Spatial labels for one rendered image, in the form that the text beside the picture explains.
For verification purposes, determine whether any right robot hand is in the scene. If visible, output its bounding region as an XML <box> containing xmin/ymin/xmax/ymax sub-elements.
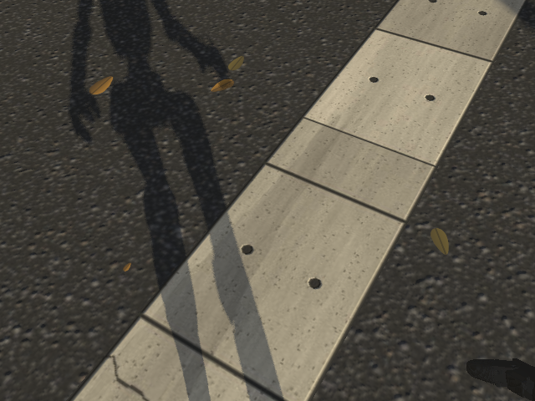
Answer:
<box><xmin>466</xmin><ymin>358</ymin><xmax>535</xmax><ymax>401</ymax></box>

